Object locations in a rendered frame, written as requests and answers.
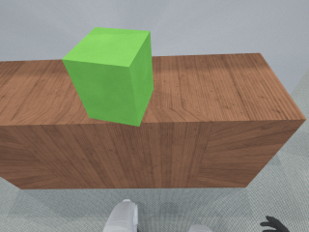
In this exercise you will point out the robot right hand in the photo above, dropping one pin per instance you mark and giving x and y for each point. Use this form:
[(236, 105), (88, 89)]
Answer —
[(274, 223)]

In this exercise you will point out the robot left thigh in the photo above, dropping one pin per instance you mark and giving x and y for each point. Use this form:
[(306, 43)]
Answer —
[(123, 218)]

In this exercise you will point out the pedestal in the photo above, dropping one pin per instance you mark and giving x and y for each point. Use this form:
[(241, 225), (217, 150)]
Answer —
[(213, 121)]

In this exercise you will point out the carton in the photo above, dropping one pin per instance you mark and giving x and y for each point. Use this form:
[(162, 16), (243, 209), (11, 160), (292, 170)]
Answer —
[(112, 72)]

